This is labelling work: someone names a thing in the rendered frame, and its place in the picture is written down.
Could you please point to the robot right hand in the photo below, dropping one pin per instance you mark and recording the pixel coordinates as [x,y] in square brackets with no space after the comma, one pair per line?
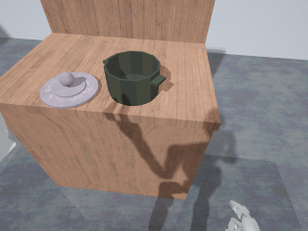
[248,223]

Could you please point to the pot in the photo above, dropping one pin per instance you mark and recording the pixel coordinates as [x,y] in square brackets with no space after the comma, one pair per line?
[133,77]

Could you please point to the robot left hand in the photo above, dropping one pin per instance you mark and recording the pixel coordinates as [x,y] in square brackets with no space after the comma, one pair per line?
[6,145]

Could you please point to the table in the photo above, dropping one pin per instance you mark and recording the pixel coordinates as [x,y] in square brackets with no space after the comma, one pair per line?
[153,149]

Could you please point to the knob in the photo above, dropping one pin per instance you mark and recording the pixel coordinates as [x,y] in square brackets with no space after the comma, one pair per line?
[66,79]

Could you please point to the lid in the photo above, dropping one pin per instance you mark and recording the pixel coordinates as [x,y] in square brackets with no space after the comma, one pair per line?
[55,95]

